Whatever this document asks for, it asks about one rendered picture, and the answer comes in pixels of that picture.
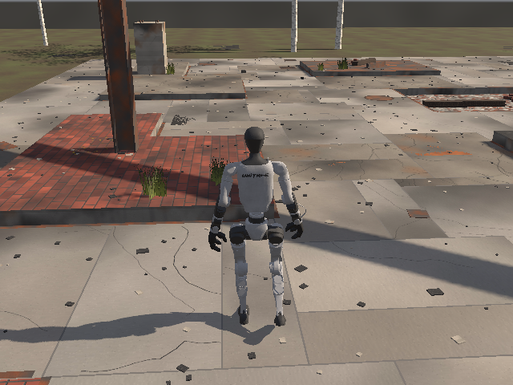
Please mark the left robot hand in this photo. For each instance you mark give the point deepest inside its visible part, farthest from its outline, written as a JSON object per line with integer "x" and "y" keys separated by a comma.
{"x": 212, "y": 240}

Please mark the left robot upper arm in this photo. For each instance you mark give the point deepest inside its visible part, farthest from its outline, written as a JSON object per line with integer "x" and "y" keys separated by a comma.
{"x": 226, "y": 184}

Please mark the right robot upper arm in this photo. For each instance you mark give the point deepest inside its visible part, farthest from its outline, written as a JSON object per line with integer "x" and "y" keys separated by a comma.
{"x": 280, "y": 169}

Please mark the robot foot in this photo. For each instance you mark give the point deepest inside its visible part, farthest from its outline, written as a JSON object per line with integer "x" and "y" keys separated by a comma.
{"x": 280, "y": 320}
{"x": 244, "y": 316}

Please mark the right robot hand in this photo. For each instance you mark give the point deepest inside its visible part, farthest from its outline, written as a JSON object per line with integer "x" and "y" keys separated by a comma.
{"x": 292, "y": 227}

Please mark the right robot foot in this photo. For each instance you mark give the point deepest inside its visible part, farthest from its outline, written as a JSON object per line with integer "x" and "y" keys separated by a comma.
{"x": 280, "y": 320}

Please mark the left robot foot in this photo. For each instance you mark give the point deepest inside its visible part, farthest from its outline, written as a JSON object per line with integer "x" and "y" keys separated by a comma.
{"x": 244, "y": 316}

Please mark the robot right forearm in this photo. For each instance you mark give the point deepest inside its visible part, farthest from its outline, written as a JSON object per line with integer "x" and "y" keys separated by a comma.
{"x": 294, "y": 211}

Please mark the robot left forearm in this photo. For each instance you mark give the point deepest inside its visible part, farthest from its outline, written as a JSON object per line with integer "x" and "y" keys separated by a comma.
{"x": 217, "y": 217}

